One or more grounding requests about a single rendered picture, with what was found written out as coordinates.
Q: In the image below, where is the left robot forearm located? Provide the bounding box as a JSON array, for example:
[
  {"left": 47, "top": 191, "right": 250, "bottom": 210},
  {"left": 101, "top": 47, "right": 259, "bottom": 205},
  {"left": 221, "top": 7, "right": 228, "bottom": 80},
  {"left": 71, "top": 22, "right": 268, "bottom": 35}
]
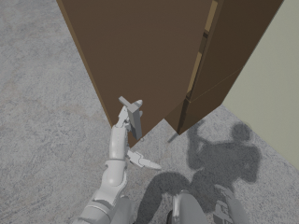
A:
[{"left": 72, "top": 159, "right": 128, "bottom": 224}]

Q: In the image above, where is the left robot hand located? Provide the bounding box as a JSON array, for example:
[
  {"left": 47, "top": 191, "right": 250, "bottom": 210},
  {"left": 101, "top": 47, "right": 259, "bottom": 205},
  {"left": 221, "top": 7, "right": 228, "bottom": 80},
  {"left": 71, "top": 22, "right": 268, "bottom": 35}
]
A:
[{"left": 109, "top": 100, "right": 163, "bottom": 171}]

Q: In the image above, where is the right robot shin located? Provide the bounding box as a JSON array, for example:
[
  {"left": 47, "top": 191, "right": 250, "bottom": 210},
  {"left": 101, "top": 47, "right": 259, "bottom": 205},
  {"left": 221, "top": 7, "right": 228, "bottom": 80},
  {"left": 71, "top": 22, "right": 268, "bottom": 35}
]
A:
[{"left": 171, "top": 189, "right": 190, "bottom": 224}]

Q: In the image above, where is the left robot thigh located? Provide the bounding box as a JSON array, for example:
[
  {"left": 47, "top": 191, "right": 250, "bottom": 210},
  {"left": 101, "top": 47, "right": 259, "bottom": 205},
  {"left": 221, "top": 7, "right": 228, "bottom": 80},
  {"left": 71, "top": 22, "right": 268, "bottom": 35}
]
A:
[{"left": 110, "top": 198, "right": 135, "bottom": 224}]

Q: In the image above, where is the handle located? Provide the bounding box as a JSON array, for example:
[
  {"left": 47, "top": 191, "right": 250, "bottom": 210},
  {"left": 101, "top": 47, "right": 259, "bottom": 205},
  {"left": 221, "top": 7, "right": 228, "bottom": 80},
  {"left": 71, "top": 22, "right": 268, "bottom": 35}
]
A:
[{"left": 118, "top": 96, "right": 142, "bottom": 140}]

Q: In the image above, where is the cupboard door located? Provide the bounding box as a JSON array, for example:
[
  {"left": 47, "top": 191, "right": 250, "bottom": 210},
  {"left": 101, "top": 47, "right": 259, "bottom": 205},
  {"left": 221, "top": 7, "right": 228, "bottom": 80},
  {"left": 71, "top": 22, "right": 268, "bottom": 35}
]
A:
[{"left": 56, "top": 0, "right": 213, "bottom": 149}]

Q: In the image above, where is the right robot hand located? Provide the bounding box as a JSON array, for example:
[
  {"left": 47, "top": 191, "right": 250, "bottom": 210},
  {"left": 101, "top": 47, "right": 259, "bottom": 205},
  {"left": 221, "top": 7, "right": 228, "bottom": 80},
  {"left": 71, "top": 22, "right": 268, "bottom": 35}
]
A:
[{"left": 212, "top": 184, "right": 249, "bottom": 224}]

